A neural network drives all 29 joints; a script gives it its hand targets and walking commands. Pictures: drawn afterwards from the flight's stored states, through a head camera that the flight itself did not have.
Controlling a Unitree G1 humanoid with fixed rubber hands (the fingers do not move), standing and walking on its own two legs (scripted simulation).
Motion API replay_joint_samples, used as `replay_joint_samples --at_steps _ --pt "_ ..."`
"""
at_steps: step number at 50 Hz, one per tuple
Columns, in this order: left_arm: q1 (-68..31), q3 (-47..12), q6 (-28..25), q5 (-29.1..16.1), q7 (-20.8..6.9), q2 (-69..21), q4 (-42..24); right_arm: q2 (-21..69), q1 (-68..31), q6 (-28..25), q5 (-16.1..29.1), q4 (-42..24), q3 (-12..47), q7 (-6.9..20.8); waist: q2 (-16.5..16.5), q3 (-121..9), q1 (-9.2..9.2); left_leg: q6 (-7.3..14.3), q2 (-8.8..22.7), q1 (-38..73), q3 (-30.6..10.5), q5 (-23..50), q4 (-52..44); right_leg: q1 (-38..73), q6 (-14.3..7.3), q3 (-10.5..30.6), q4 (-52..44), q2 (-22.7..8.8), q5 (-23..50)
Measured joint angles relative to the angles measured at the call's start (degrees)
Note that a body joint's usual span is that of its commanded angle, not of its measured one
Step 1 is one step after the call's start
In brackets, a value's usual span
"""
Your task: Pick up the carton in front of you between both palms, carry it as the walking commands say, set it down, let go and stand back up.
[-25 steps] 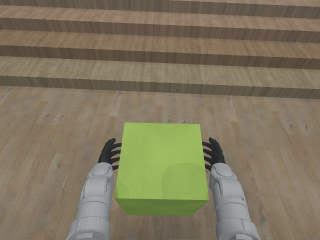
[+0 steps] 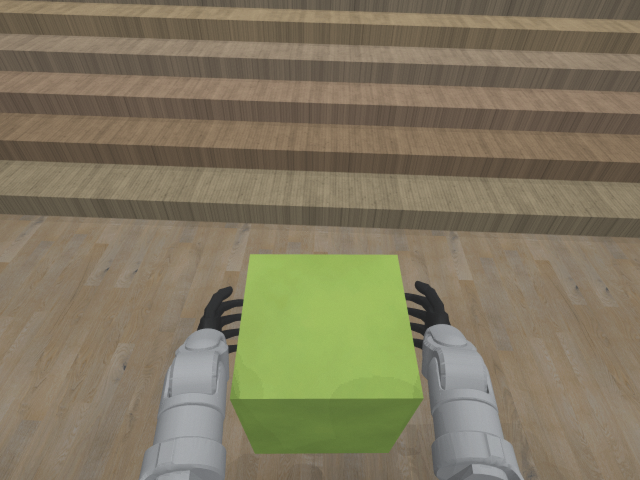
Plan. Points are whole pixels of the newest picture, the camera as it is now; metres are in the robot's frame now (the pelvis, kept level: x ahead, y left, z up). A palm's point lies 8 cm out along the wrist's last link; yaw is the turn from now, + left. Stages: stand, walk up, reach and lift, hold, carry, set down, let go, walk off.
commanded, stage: reach and lift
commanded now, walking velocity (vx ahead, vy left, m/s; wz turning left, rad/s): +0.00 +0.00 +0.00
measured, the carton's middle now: (322, 358) +0.31 +0.00 -0.05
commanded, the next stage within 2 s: hold in 0.68 s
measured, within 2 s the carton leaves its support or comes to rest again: neither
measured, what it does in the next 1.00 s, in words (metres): stands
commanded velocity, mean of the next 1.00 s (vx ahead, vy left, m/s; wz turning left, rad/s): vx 0.00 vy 0.00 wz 0.00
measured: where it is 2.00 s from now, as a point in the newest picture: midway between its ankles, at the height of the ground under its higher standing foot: outside the picture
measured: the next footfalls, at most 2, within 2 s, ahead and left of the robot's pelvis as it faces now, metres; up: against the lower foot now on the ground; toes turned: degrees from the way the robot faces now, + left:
left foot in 1.74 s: +0.14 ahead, +0.10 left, +0.00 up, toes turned +7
right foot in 2.00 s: +0.32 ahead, -0.13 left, +0.00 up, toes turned -11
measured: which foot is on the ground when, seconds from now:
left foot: down 0.00-1.00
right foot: down 0.00-1.00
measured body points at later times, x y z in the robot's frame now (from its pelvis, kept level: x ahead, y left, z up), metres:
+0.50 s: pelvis +0.02 +0.00 +0.01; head -0.01 +0.00 +0.46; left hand +0.32 +0.15 +0.03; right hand +0.32 -0.15 +0.03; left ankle +0.03 +0.13 -0.74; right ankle +0.02 -0.13 -0.74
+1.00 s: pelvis +0.01 +0.00 +0.01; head -0.04 +0.00 +0.45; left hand +0.31 +0.15 +0.05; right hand +0.31 -0.15 +0.05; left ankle +0.03 +0.13 -0.74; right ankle +0.02 -0.13 -0.74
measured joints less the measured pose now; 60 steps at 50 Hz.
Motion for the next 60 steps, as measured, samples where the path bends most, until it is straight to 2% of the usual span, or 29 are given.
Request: replay_joint_samples --at_steps 34,41,48,60 --pt "4.38 -5.07 4.81 -1.8 0.69 0.89 -6.51 -1.21 4.38 4.82 1.78 -6.28 5.13 -0.19 -0.04 -0.05 0.04 0.34 0.45 6.61 0.47 1.27 -6.22 6.52 -0.17 -0.07 -6.21 -0.6 1.34" --pt "5.49 -6.46 6.94 -2.88 0.98 1.14 -10.22 -1.45 5.39 7.19 2.9 -10.08 6.58 -0.47 0.01 -0.16 -0.17 0.3 0.57 8.15 0.32 1.83 -7.3 8.19 -0.19 -0.26 -7.49 -0.64 1.98" --pt "3.31 -4.86 8.69 -1.32 0.22 0.66 -8.39 -0.98 3.43 8.81 1.39 -8.34 4.87 0.16 0.0 0.39 -0.03 0.31 0.58 8.91 0.53 1.94 -6.95 8.87 -0.19 -0.2 -7.08 -0.6 2.09" --pt "1.24 -3.03 8.15 -0.45 -0.1 0.13 -7.22 -0.4 1.32 8.24 0.36 -7.12 2.98 0.52 0.01 1.06 -0.08 0.33 0.44 7.73 0.69 1.85 -5.64 7.69 -0.06 -0.33 -5.78 -0.63 1.98"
